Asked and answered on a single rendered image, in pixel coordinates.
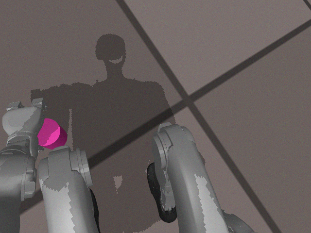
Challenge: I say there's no left robot foot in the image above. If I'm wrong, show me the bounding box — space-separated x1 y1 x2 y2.
90 189 101 233

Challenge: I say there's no right robot foot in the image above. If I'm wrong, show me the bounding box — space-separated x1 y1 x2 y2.
147 163 177 223

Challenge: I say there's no left robot hand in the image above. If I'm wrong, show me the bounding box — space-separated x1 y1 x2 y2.
2 98 48 152

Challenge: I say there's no right robot hand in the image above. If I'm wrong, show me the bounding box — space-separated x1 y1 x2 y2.
222 210 255 233

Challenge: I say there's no can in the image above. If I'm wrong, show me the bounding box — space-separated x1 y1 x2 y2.
37 118 67 150

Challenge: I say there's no left robot arm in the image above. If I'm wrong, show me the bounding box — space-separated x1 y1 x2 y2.
0 133 38 233

